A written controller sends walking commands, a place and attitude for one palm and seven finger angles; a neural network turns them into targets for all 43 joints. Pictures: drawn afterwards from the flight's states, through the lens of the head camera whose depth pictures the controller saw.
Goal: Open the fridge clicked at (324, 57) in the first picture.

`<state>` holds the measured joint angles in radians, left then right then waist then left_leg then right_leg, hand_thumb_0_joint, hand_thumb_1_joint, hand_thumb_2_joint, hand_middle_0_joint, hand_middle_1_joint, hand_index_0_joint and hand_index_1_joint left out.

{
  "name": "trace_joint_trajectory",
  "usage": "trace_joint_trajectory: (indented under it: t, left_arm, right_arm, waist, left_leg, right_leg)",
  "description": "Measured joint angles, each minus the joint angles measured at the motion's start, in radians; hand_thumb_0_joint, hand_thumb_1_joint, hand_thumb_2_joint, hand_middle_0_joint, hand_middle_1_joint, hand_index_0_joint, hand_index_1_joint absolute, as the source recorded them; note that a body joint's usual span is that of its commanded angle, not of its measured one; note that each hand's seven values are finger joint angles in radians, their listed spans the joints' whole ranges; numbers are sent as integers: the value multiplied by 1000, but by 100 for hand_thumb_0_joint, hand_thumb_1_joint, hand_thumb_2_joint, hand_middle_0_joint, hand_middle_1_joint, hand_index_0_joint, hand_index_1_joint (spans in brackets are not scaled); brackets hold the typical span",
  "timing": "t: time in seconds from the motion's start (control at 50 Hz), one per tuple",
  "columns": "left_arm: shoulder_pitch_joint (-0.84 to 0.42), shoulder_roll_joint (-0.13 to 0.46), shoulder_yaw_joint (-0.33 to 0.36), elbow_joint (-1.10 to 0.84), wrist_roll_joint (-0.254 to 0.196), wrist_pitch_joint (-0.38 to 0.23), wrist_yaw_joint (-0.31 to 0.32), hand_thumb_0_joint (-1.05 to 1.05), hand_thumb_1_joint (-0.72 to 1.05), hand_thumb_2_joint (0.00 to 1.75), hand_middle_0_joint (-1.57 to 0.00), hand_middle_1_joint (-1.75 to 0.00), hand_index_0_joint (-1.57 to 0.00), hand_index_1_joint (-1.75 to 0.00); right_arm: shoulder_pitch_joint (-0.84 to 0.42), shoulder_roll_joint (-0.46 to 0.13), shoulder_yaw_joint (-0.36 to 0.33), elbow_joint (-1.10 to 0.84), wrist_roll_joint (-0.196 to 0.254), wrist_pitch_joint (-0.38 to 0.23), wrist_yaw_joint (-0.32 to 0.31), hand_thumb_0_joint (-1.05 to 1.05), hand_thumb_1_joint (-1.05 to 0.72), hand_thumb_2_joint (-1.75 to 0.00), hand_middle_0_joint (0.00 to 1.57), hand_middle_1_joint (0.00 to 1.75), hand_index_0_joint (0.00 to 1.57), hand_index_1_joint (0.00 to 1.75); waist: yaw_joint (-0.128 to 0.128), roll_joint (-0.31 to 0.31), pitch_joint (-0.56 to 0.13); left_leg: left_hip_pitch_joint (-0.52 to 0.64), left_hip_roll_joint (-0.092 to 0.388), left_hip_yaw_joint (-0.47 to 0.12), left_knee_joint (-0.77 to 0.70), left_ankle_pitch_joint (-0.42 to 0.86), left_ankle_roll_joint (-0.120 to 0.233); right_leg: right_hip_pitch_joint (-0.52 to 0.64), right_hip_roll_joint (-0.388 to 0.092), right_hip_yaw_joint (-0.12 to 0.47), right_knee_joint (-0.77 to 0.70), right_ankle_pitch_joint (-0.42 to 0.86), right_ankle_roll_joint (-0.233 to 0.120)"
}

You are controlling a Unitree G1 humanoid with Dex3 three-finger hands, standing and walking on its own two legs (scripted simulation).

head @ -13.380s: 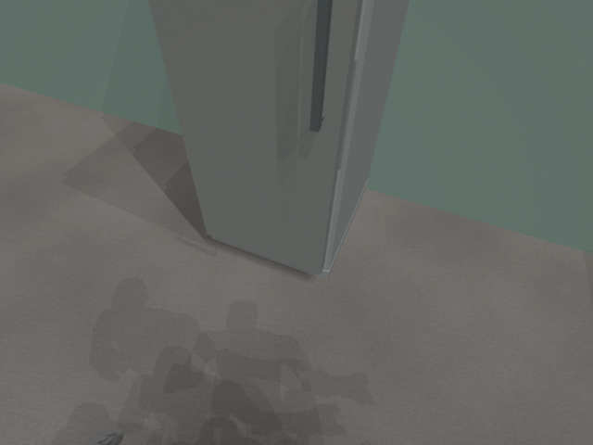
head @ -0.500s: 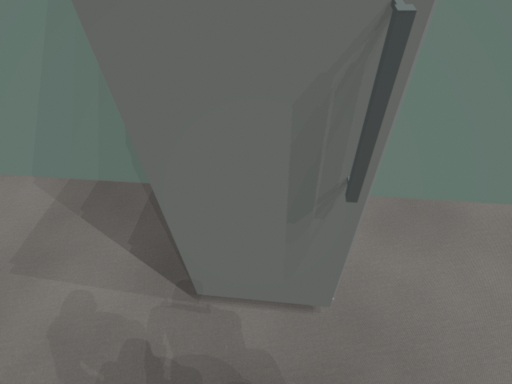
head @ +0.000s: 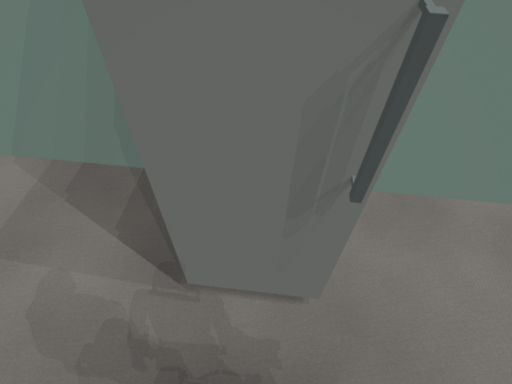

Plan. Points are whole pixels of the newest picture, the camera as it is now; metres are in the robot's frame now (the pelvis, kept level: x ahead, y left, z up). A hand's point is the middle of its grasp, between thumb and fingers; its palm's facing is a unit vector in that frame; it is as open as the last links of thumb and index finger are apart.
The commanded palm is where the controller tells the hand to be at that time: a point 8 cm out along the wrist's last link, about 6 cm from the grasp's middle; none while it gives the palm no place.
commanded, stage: come to a stop and stand still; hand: right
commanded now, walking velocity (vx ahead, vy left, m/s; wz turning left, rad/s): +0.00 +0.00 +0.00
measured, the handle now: (382, 122) +0.48 -0.17 +0.17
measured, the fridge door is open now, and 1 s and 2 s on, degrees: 0 0 0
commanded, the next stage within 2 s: look again from close up in 0.96 s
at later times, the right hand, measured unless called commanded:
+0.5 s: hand out of the picture +0.00 -0.18 -0.15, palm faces -0.01 +0.97 -0.26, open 7.4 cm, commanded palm none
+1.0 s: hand out of the picture +0.02 -0.16 -0.16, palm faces +0.02 +0.97 -0.23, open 7.3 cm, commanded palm none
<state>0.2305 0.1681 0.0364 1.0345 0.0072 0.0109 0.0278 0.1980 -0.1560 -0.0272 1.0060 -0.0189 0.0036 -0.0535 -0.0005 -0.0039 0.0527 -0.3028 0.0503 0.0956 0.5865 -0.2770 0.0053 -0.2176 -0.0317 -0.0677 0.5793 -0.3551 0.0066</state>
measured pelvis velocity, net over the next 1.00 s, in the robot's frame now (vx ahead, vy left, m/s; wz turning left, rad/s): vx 0.00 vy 0.03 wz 0.00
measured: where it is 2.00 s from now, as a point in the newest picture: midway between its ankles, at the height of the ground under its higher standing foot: outside the picture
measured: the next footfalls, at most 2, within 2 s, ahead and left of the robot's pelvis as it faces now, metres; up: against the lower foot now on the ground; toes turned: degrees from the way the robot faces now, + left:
none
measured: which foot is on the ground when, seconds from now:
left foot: down 0.00-1.00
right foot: down 0.00-1.00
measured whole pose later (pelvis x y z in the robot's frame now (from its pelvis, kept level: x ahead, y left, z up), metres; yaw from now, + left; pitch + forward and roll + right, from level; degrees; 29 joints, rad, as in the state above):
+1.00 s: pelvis +0.00 +0.03 +0.01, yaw +0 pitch -1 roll -1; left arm 0.29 0.15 -0.01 1.12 0.02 -0.02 0.03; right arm 0.23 -0.16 0.00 1.12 -0.02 -0.02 -0.03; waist 0.00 -0.02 0.04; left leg -0.23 0.02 0.11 0.49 -0.24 0.04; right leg -0.12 -0.05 -0.06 0.43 -0.28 0.04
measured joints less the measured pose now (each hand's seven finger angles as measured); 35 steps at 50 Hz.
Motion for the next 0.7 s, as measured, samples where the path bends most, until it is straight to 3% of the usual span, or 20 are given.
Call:
trace_joint_trajectory:
  t: [0.06, 0.32, 0.7]
  left_arm:
    - [6, 15, -2, -53, 6, -13, -8, 1, 91, 90, -19, -30, -20, -30]
    - [43, 40, -40, -50, 12, -19, -16, 1, 93, 90, -20, -30, -20, -30]
    - [93, -7, -56, 86, 9, -28, -9, 1, 91, 90, -20, -30, -20, -30]
  right_arm:
    - [20, -6, 12, 2, -2, 7, 8, 1, -92, -90, 20, 30, 20, 30]
    - [72, -21, 33, 33, 0, 6, 31, 1, -91, -90, 20, 30, 20, 30]
    - [45, 4, 34, 107, 3, -16, 28, 1, -92, -90, 20, 30, 20, 30]
  waist:
    - [10, -5, -16]
    - [-6, -46, -30]
    - [5, -28, -1]
  left_leg:
    - [-9, 10, -13, 15, -1, -4]
    - [23, 15, -30, -65, 56, -8]
    - [53, -8, -3, -85, 45, 19]
  right_leg:
    - [1, 10, -11, 1, 2, -11]
    - [55, 26, -30, -116, 75, -15]
    - [84, 2, -7, -151, 83, 16]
